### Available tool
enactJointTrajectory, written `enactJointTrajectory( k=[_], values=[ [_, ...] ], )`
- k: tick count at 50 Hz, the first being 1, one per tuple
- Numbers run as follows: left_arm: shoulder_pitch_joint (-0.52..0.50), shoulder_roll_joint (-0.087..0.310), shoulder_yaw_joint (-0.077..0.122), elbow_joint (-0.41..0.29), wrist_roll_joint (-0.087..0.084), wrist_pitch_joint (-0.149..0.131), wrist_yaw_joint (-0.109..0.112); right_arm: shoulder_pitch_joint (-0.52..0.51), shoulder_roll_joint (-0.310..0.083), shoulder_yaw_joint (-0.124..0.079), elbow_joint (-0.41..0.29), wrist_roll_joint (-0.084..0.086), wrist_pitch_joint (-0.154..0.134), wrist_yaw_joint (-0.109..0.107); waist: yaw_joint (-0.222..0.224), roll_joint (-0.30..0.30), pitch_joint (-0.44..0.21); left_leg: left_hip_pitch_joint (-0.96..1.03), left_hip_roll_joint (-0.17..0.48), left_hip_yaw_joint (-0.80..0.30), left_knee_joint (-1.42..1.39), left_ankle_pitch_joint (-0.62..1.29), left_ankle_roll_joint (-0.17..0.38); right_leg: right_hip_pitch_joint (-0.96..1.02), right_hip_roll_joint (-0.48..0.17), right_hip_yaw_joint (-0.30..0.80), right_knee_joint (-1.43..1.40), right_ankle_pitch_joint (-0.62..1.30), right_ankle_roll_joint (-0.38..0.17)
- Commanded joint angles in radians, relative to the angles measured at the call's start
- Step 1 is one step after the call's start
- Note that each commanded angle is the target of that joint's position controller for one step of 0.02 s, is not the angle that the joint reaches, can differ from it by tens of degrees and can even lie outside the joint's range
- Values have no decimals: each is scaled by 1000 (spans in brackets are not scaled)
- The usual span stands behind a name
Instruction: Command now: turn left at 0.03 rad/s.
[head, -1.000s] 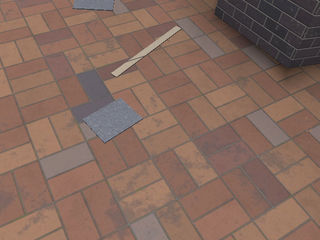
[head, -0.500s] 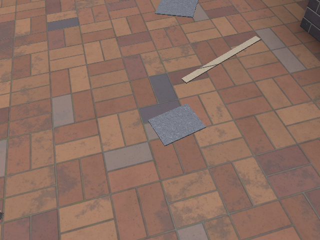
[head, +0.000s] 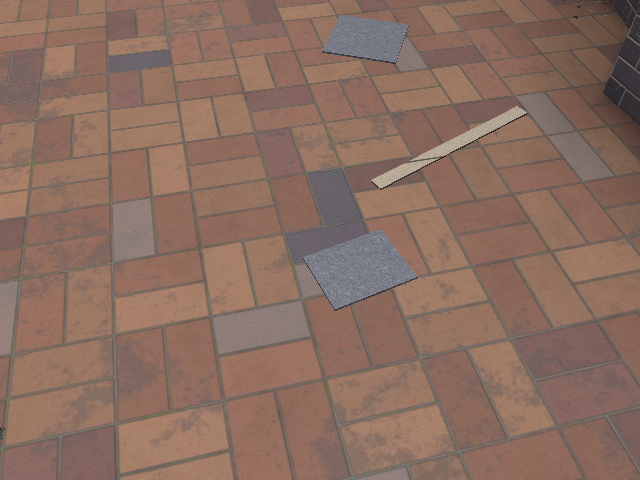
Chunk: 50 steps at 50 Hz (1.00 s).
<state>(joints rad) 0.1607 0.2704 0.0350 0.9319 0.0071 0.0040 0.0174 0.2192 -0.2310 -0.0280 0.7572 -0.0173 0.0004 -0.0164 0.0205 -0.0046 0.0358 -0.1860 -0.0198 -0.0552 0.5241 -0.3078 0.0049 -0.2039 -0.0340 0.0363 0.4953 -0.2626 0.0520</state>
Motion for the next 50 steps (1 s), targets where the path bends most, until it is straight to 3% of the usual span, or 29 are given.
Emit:
enactJointTrajectory(
  k=[1,18,38,40,42,45,47,48,49,50],
  values=[
    [-9,105,22,-20,-2,-9,7,-2,-130,-32,-44,2,-16,-5,-3,32,-17,-42,71,-76,-125,163,26,23,-11,4,-49,139,-10],
    [33,102,20,101,-6,-4,26,28,-115,-22,80,10,-17,-9,-2,17,-13,-28,41,-33,-123,199,20,30,-8,0,-60,159,-12],
    [86,65,8,157,-7,2,34,72,-98,-5,209,16,-16,-17,-7,6,9,-40,26,-6,-129,169,11,18,6,-12,-66,146,-19],
    [110,49,5,170,-13,4,35,92,-104,-8,227,22,-10,-22,-11,27,2,-47,11,-5,-149,-126,29,-1,48,-57,-31,-87,-29],
    [89,51,6,150,-18,-5,35,98,-142,-20,221,31,-9,-25,-25,76,78,-111,63,-93,-204,-451,84,-113,72,-79,46,-311,-54],
    [61,0,-6,115,-23,-55,12,157,-199,-44,232,46,-35,-19,-47,204,128,-119,264,-386,-338,-572,204,-206,46,-79,256,-189,-77],
    [112,-5,-5,120,-36,-82,-6,80,-180,-40,206,49,-45,-14,7,191,146,-176,276,-379,-325,-494,206,-137,19,-63,186,-197,-122],
    [193,-8,-3,147,-39,-91,-11,12,-164,-34,183,55,-45,-10,59,166,142,-247,223,-292,-275,-423,167,11,27,-70,35,-162,-141],
    [282,16,8,184,-31,-95,-12,-35,-136,-27,162,54,-47,-8,91,92,125,-314,143,-181,-145,-285,120,149,19,-22,-60,-92,-139],
    [406,105,32,213,-25,-98,-10,-55,-64,-9,141,43,-59,-4,117,-136,60,-424,17,10,189,-146,46,289,-150,260,-201,-197,-188]
  ],
)
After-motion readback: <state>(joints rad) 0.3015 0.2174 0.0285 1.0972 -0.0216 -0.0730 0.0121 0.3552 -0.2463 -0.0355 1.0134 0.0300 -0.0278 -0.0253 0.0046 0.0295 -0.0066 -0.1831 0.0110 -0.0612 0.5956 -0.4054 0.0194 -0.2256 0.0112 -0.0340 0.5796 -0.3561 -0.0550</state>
